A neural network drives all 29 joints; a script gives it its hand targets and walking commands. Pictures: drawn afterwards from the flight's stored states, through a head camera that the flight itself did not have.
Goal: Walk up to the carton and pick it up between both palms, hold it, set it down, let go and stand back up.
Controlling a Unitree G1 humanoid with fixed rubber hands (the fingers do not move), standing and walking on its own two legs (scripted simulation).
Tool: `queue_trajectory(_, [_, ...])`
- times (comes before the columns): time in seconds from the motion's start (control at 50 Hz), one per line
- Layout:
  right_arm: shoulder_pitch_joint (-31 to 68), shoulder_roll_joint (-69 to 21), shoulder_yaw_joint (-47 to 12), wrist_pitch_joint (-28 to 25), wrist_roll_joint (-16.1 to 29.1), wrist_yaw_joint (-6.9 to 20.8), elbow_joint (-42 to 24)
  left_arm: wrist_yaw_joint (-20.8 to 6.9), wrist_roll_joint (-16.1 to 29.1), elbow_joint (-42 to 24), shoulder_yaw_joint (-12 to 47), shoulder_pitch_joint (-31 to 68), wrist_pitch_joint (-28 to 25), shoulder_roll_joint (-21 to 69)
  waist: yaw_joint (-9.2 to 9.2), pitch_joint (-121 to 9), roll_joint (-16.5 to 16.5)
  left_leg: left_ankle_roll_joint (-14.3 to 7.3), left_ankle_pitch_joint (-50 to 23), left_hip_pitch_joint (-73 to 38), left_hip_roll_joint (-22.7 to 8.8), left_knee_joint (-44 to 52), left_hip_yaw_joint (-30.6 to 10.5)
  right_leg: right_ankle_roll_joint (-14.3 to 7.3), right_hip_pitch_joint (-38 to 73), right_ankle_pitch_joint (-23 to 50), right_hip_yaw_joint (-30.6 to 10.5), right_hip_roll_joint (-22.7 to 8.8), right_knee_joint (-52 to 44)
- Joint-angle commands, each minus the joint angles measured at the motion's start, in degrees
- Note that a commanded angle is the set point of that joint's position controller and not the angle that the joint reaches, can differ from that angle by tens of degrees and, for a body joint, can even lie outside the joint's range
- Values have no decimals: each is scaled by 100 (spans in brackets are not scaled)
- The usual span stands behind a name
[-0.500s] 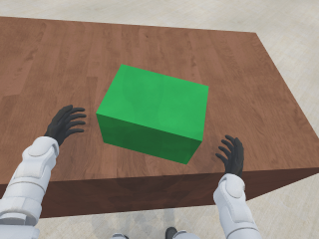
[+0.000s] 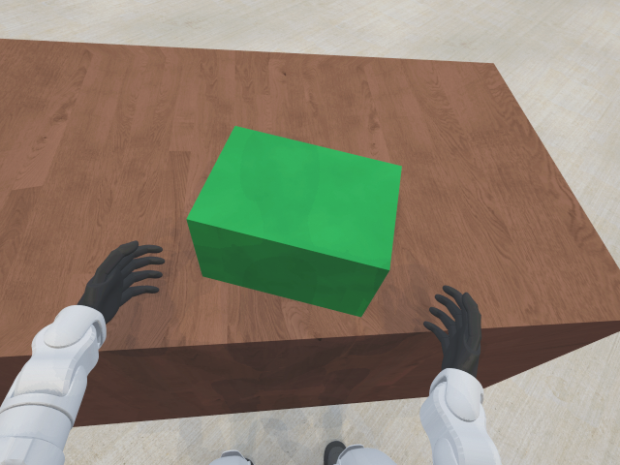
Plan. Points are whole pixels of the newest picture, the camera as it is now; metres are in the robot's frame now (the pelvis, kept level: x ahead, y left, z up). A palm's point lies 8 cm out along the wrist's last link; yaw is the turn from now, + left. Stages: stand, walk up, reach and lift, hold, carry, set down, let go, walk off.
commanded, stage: set down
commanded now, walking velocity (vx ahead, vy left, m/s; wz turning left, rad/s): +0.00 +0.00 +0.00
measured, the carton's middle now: (299, 222) +0.46 -0.02 -0.02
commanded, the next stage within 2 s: none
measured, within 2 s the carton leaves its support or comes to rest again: neither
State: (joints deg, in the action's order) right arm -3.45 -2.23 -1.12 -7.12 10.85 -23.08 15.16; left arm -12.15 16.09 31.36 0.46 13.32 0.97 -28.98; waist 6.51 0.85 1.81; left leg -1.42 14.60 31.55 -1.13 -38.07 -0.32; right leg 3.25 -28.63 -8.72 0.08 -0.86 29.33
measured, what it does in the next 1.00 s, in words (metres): stands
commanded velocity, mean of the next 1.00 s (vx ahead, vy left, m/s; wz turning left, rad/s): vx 0.00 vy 0.00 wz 0.00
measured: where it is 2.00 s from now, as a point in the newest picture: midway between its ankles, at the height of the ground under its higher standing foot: outside the picture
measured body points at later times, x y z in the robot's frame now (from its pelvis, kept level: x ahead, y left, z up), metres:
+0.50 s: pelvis +0.01 +0.00 +0.00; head +0.05 +0.04 +0.45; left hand +0.25 +0.27 -0.03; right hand +0.17 -0.20 -0.01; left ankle +0.04 +0.09 -0.72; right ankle +0.06 -0.16 -0.72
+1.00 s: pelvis +0.02 -0.01 +0.00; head +0.06 +0.02 +0.45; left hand +0.25 +0.27 -0.02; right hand +0.18 -0.20 -0.01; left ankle +0.04 +0.09 -0.72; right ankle +0.06 -0.16 -0.72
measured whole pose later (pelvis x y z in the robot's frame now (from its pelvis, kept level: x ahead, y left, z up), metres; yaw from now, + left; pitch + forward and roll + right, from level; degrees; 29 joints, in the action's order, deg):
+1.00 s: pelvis +0.02 -0.01 +0.00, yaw +0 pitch -2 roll -3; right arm -25.0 -2.1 -1.6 1.4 10.8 -15.0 1.1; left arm -9.7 19.1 18.2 0.2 -9.1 0.4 -29.7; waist 1.1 7.2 0.6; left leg -0.8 18.5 17.2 -2.3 -38.1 -0.2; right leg 2.6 -14.5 -12.3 0.1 0.2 29.2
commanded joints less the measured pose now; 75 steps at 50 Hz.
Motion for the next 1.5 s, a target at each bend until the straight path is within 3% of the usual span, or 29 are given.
queue_trajectory(0.0, [400, 533, -569, -198, 86, 22, -1994, 43, 231, -2210, -799, 860, -411, -2192, -901, -2541, -1442, 196, 132, -1556, -503, 940, -122, -262, 2249, -340, 136, 195, 120])
queue_trajectory(0.02, [92, 406, -594, -181, 71, 16, -2320, 30, 314, -2531, -798, 620, -396, -2164, -894, -2507, -1355, 232, 86, -1739, -537, 1042, -170, -252, 2386, -272, 188, 252, 76])
queue_trajectory(0.04, [-1050, 327, -756, -301, 64, 8, -2214, 24, 85, -2810, -1069, -486, -351, -2087, -1128, -2346, -1287, 269, -492, -2213, -532, 1066, -84, -288, 2591, -8, 157, 252, -98])
queue_trajectory(0.06, [-251, 341, -680, -225, 90, -57, -2400, -46, 314, -2607, -895, 291, -392, -2324, -933, -2504, -1196, 240, -340, -1936, -465, 877, -31, -239, 2355, -117, 108, 155, -70])
queue_trajectory(0.1, [-477, 292, -649, -181, 46, -61, -2331, -35, 346, -2591, -787, -47, -439, -2276, -800, -2119, -1189, 236, -284, -1961, -481, 945, -49, -211, 2481, -16, 117, 166, -64])
queue_trajectory(0.14, [-531, 434, -594, -67, 42, 45, -2330, 34, 326, -2563, -820, -194, -360, -2132, -988, -1758, -1277, 239, 235, -1776, -547, 1191, -96, -298, 2617, -341, 95, 187, -94])
queue_trajectory(0.18, [-1153, 226, -743, -63, -17, -21, -2800, -70, 417, -2726, -900, -801, -416, -2373, -995, -1510, -823, 128, 104, -1803, -462, 1228, 24, -215, 2992, -64, -2, 94, -213])
queue_trajectory(0.22, [-1542, 309, -823, -70, 32, 59, -2830, 2, 387, -3140, -1067, -1335, -441, -2270, -1212, -1417, -1041, 198, -244, -2107, -481, 1312, 67, -330, 2950, -82, -7, 98, -357])
queue_trajectory(0.34, [-2306, 437, -703, 25, -6, 264, -3252, 20, 498, -3343, -1110, -1817, -590, -2131, -1213, -1005, -1006, 153, -187, -1947, -367, 1379, 113, -409, 3039, 28, -97, 91, -475])
queue_trajectory(0.4, [-2135, 534, -502, 38, -47, 372, -3359, 132, 569, -3608, -961, -1663, -746, -2075, -1212, -869, -1268, 146, 455, -1495, -579, 1609, -89, -468, 3178, -247, 14, 241, -313])
queue_trajectory(0.44, [-2234, 453, -468, 91, -27, 390, -3504, 120, 709, -3399, -861, -1878, -807, -2029, -1152, -738, -1027, 100, 514, -1394, -470, 1528, -21, -459, 3220, -191, -84, 192, -342])
queue_trajectory(0.5, [-2002, 502, -347, 205, 62, 460, -3507, 175, 809, -3375, -691, -1656, -853, -2021, -1193, -772, -1091, 24, 1110, -1020, -564, 1651, -103, -416, 3391, -405, -110, 212, -206])
queue_trajectory(0.52, [-1906, 567, -195, 246, 33, 506, -3388, 259, 787, -3659, -659, -1612, -838, -1956, -1170, -740, -1328, 38, 1313, -849, -700, 1780, -303, -429, 3468, -370, -42, 292, -59])
queue_trajectory(0.66, [-1731, 654, -14, 504, 15, 511, -3109, 241, 703, -3222, -493, -1602, -691, -1811, -958, -435, -1353, 40, 1550, -746, -655, 1910, -262, -456, 3597, -302, -115, 297, -100])
queue_trajectory(0.68, [-1688, 696, 33, 571, 31, 573, -2802, 286, 538, -3100, -483, -1563, -592, -1738, -953, -382, -1565, 97, 1665, -726, -706, 1973, -335, -465, 3566, -432, -62, 339, -64])
queue_trajectory(0.72, [-1793, 588, 19, 567, -17, 499, -3059, 227, 668, -3112, -435, -1843, -578, -1739, -863, -467, -1133, 48, 1342, -749, -609, 1877, -236, -404, 3716, -113, -100, 271, -101])
queue_trajectory(0.78, [-1611, 852, 104, 698, -25, 682, -2472, 278, 366, -2829, -427, -1713, -341, -1475, -971, -230, -1506, 200, 1247, -963, -618, 1991, -255, -547, 3360, -485, -14, 359, -253])
queue_trajectory(0.84, [-1562, 771, 164, 604, -70, 716, -2861, 297, 384, -2985, -420, -1807, -360, -1500, -941, -431, -1242, 213, 884, -954, -534, 1861, -207, -522, 3500, -124, -36, 329, -219])
queue_trajectory(0.88, [-1522, 1006, 405, 565, -142, 849, -2460, 362, 299, -2933, -383, -1923, -316, -1266, -908, -346, -1395, 327, 636, -1077, -619, 1938, -315, -545, 3426, -156, 61, 443, -225])
queue_trajectory(0.92, [-1657, 856, 295, 505, -134, 851, -2564, 355, 297, -3004, -443, -2009, -315, -1337, -873, -643, -1229, 305, 309, -1190, -496, 1783, -183, -511, 3554, 40, 6, 366, -268])
queue_trajectory(0.96, [-1811, 809, 122, 450, -144, 870, -2575, 345, 241, -2898, -570, -2117, -292, -1385, -1010, -644, -1238, 320, -43, -1484, -296, 1582, 75, -561, 3305, 34, -89, 212, -448])
queue_trajectory(1.02, [-1799, 971, 290, 375, -246, 921, -2310, 399, 157, -3027, -574, -2149, -266, -1242, -933, -688, -1143, 417, -264, -1745, -334, 1585, 15, -579, 3156, 28, 24, 252, -496])
queue_trajectory(1.08, [-1585, 1162, 444, 387, -325, 1076, -1714, 454, -36, -2780, -410, -2151, -114, -989, -893, -488, -1411, 532, -258, -1709, -452, 1710, -175, -629, 3043, -161, 140, 404, -399])
queue_trajectory(1.1, [-1552, 1098, 401, 319, -250, 1060, -2061, 460, 48, -3109, -506, -2096, -214, -1116, -975, -699, -1398, 496, -356, -1669, -377, 1647, -97, -567, 3186, 1, 62, 365, -391])
queue_trajectory(1.16, [-1749, 1038, 328, 283, -267, 1113, -1760, 420, -24, -2740, -511, -2369, -139, -1037, -907, -688, -1133, 502, -796, -1925, -297, 1524, 5, -549, 3065, 156, 50, 291, -524])
queue_trajectory(1.26, [-1289, 1502, 673, 127, -412, 1391, -1133, 584, -331, -2567, -309, -2318, 60, -573, -887, -722, -1573, 673, -635, -1981, -437, 1734, -211, -615, 2902, -158, 254, 536, -442])
queue_trajectory(1.3, [-1464, 1210, 577, 18, -361, 1327, -1569, 535, -131, -2868, -398, -2415, -18, -773, -869, -778, -1215, 664, -947, -2051, -308, 1595, -85, -528, 2950, 133, 178, 425, -515])
queue_trajectory(1.36, [-1144, 1425, 725, 26, -420, 1522, -931, 631, -326, -2341, -257, -2366, 200, -461, -872, -665, -1350, 699, -758, -2129, -321, 1646, -95, -604, 2763, -149, 272, 448, -527])
queue_trajectory(1.48, [-934, 1401, 783, -40, -547, 1601, -782, 675, -331, -2337, -99, -2368, 284, -238, -759, -676, -1107, 670, -426, -2116, -328, 1805, -197, -513, 2828, -82, 362, 535, -512])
